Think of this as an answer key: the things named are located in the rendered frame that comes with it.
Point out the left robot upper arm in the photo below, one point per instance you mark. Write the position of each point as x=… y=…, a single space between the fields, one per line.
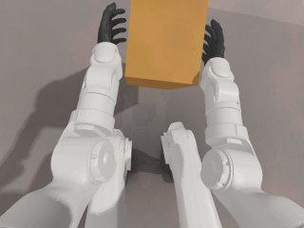
x=79 y=166

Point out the right robot shin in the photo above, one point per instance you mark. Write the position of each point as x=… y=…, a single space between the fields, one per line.
x=188 y=132

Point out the right robot upper arm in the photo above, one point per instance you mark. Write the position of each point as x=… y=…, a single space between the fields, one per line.
x=235 y=178

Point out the left robot foot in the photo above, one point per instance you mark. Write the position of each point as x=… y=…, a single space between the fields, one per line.
x=126 y=179

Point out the robot left hand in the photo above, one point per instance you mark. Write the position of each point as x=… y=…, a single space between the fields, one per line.
x=106 y=32

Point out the left robot forearm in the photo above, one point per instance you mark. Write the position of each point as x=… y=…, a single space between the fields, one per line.
x=93 y=116

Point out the carton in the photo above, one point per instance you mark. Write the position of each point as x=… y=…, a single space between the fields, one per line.
x=165 y=43

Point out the right robot forearm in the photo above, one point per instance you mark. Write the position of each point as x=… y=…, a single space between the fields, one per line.
x=222 y=108

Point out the robot right hand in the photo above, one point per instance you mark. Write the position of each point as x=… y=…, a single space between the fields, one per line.
x=215 y=47

